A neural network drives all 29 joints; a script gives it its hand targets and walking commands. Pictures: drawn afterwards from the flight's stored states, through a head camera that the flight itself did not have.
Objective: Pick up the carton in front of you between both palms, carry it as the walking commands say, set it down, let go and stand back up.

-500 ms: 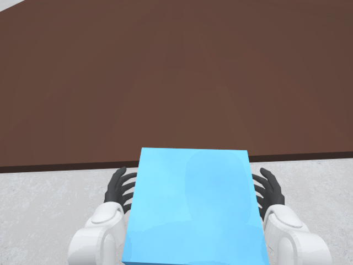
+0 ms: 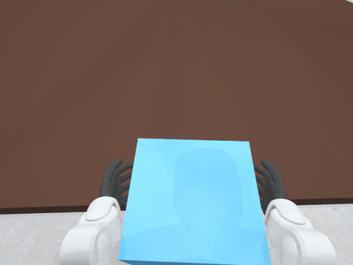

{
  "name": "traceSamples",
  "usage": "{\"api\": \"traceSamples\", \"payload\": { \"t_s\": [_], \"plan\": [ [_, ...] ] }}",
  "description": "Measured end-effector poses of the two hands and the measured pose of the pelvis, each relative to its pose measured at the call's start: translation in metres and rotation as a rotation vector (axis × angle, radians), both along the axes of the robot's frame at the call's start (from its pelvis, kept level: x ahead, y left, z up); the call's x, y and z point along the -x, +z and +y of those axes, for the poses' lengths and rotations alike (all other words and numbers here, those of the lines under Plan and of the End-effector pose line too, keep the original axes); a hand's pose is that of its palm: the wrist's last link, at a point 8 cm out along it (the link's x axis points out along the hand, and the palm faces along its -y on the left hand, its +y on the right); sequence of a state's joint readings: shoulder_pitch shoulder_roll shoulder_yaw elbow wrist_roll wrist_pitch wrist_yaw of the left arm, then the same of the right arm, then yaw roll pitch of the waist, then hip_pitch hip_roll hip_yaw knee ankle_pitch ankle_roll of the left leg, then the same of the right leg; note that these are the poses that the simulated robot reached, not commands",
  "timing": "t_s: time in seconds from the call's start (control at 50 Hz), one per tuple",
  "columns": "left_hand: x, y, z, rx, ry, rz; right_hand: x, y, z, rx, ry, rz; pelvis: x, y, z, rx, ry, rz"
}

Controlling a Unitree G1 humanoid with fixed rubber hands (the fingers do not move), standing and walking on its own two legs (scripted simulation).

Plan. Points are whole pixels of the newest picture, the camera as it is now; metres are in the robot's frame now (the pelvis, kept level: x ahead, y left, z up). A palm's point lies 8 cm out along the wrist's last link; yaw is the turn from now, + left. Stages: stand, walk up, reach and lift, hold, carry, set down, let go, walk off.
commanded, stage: carry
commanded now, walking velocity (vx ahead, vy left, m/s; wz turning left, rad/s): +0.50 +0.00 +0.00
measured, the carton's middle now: (189, 212) +0.24 +0.00 +0.05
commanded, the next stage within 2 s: none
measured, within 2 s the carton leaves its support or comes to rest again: neither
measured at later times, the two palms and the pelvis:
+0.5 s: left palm (145, 84) +0.61 +0.14 +0.13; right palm (242, 88) +0.62 -0.17 +0.12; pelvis +0.27 -0.02 +0.00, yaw +1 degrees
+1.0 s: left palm (141, 72) +0.70 +0.17 +0.12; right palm (229, 73) +0.71 -0.14 +0.12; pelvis +0.37 +0.01 +0.03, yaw +0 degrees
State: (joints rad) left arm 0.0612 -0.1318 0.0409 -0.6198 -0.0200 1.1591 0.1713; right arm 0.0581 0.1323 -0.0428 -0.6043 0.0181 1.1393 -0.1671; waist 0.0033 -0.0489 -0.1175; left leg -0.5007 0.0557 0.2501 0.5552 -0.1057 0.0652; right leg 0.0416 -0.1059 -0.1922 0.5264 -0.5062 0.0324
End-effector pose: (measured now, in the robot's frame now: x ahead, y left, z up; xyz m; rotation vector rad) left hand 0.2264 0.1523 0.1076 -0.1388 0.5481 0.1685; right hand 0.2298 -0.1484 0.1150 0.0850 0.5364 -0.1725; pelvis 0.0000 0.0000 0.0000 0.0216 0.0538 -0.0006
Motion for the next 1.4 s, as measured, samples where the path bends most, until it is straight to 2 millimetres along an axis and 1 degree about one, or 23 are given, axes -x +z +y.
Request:
{"api": "traceSamples", "payload": {
  "t_s": [0.04, 0.08, 0.16, 0.22, 0.28, 0.32, 0.36, 0.4, 0.44, 0.48, 0.52, 0.6, 0.7, 0.76, 0.8, 0.92, 1.0, 1.1, 1.18, 1.3, 1.4],
  "plan": [
    [-0.032, 0.0, 0.005, -0.001, -0.013, 0.023, -0.029, 0.0, 0.005, -0.002, -0.011, 0.022, -0.023, 0.003, 0.007, 0.004, -0.013, 0.007],
    [-0.062, 0.007, 0.006, 0.001, -0.027, 0.038, -0.053, 0.005, 0.006, -0.008, -0.03, 0.037, -0.044, 0.011, 0.012, 0.016, -0.024, 0.013],
    [-0.125, 0.028, 0.005, 0.005, -0.05, 0.01, -0.108, 0.028, 0.005, 0.001, -0.057, 0.009, -0.089, 0.026, 0.016, 0.034, -0.022, 0.021],
    [-0.175, 0.042, 0.006, 0.005, -0.022, -0.023, -0.159, 0.044, 0.004, 0.003, -0.06, -0.027, -0.123, 0.031, 0.015, 0.043, -0.012, 0.022],
    [-0.223, 0.049, 0.007, -0.01, 0.014, -0.04, -0.213, 0.05, 0.002, 0.003, -0.054, -0.046, -0.158, 0.031, 0.009, 0.039, -0.004, 0.02],
    [-0.255, 0.05, 0.005, -0.024, 0.032, -0.042, -0.249, 0.048, -0.001, -0.003, -0.048, -0.047, -0.182, 0.027, 0.004, 0.029, 0.001, 0.016],
    [-0.287, 0.048, 0.001, -0.035, 0.046, -0.043, -0.285, 0.042, -0.005, -0.016, -0.043, -0.046, -0.207, 0.019, -0.003, 0.018, 0.006, 0.007],
    [-0.319, 0.043, -0.004, -0.043, 0.061, -0.047, -0.322, 0.033, -0.011, -0.029, -0.037, -0.049, -0.233, 0.006, -0.01, 0.007, 0.016, -0.002],
    [-0.348, 0.035, -0.008, -0.063, 0.07, -0.021, -0.355, 0.019, -0.015, -0.039, -0.032, -0.02, -0.25, 0.001, -0.013, 0.027, 0.015, 0.003],
    [-0.371, 0.024, -0.011, -0.062, 0.072, 0.024, -0.379, 0.006, -0.018, -0.048, -0.033, 0.026, -0.261, 0.001, -0.015, 0.028, 0.019, 0.013],
    [-0.39, 0.014, -0.014, -0.04, 0.074, 0.058, -0.398, -0.003, -0.019, -0.065, -0.041, 0.061, -0.27, 0.005, -0.017, 0.023, 0.023, 0.026],
    [-0.423, 0.003, -0.015, 0.006, 0.079, 0.055, -0.432, -0.006, -0.02, -0.079, -0.058, 0.059, -0.289, 0.01, -0.017, 0.019, 0.02, 0.04],
    [-0.456, 0.005, -0.012, 0.02, 0.073, 0.015, -0.463, 0.001, -0.017, -0.069, -0.067, 0.018, -0.313, 0.012, -0.014, 0.02, 0.016, 0.061],
    [-0.469, 0.009, -0.008, 0.02, 0.073, 0.005, -0.474, 0.005, -0.013, -0.065, -0.064, 0.006, -0.326, 0.015, -0.01, 0.023, 0.014, 0.07],
    [-0.474, 0.009, -0.005, 0.026, 0.072, 0.012, -0.479, 0.006, -0.009, -0.065, -0.063, 0.012, -0.334, 0.017, -0.007, 0.025, 0.012, 0.075],
    [-0.475, 0.004, 0.005, 0.05, 0.064, 0.066, -0.478, 0.001, 0.003, -0.077, -0.064, 0.066, -0.356, 0.026, 0.003, 0.035, 0.013, 0.07],
    [-0.475, 0.008, 0.014, 0.047, 0.075, 0.067, -0.481, 0.004, 0.011, -0.075, -0.057, 0.066, -0.368, 0.031, 0.009, 0.041, 0.011, 0.056],
    [-0.481, 0.014, 0.029, 0.02, 0.072, 0.026, -0.489, 0.013, 0.023, -0.032, -0.053, 0.023, -0.376, 0.025, 0.023, 0.04, 0.014, 0.046],
    [-0.482, 0.011, 0.04, 0.008, 0.073, 0.043, -0.49, 0.01, 0.033, -0.023, -0.055, 0.039, -0.382, 0.022, 0.028, 0.037, 0.016, 0.035],
    [-0.485, 0.012, 0.041, -0.005, 0.087, 0.057, -0.494, 0.004, 0.034, -0.028, -0.049, 0.054, -0.389, 0.019, 0.029, 0.037, 0.023, 0.023],
    [-0.487, 0.016, 0.036, -0.016, 0.084, 0.05, -0.495, 0.007, 0.029, -0.032, -0.053, 0.048, -0.389, 0.02, 0.027, 0.038, 0.028, 0.02]
  ]
}}
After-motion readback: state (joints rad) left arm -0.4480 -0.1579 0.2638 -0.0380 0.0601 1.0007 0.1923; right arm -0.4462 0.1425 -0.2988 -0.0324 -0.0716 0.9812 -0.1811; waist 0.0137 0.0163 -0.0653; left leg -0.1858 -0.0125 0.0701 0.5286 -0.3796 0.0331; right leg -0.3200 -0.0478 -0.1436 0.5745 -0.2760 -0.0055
